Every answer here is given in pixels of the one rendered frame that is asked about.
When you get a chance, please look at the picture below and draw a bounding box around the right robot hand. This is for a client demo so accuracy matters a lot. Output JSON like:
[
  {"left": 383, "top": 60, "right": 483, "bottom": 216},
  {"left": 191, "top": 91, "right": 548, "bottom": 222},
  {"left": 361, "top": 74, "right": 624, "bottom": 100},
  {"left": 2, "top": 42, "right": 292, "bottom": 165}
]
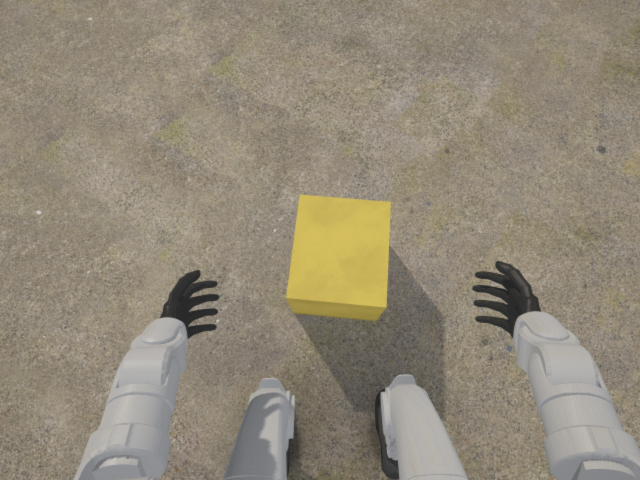
[{"left": 472, "top": 261, "right": 542, "bottom": 338}]

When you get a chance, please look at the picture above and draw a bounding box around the carton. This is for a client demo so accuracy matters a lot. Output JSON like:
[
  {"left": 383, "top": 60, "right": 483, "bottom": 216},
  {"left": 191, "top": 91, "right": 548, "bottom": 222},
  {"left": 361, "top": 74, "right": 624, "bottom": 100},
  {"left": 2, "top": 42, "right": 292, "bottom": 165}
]
[{"left": 286, "top": 195, "right": 391, "bottom": 321}]

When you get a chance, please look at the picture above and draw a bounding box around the right robot forearm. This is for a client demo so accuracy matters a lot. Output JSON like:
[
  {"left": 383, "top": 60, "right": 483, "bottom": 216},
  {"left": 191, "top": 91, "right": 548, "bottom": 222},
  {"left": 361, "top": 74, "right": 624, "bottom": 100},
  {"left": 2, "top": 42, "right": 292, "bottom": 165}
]
[{"left": 513, "top": 311, "right": 640, "bottom": 480}]

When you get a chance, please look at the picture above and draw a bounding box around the left robot hand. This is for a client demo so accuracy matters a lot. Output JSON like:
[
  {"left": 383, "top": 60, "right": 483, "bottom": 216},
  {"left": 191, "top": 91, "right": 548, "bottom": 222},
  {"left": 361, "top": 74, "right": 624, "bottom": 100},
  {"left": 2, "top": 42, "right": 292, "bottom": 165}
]
[{"left": 160, "top": 270, "right": 219, "bottom": 339}]

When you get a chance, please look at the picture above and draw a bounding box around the right robot thigh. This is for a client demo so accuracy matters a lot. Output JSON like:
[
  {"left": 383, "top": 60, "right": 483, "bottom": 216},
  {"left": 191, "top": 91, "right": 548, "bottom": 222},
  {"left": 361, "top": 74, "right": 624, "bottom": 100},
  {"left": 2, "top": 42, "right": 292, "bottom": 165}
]
[{"left": 380, "top": 384, "right": 469, "bottom": 480}]

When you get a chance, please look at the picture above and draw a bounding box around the left robot foot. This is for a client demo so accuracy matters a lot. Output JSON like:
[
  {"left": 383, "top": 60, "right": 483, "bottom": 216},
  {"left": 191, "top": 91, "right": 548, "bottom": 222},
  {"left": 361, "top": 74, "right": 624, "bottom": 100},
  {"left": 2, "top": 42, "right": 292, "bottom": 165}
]
[{"left": 286, "top": 439, "right": 291, "bottom": 476}]

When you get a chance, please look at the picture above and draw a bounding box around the left robot forearm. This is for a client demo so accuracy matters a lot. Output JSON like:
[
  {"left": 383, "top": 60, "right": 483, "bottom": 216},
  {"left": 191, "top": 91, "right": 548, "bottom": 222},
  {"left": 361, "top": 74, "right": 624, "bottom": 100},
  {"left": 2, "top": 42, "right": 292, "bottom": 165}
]
[{"left": 73, "top": 317, "right": 188, "bottom": 480}]

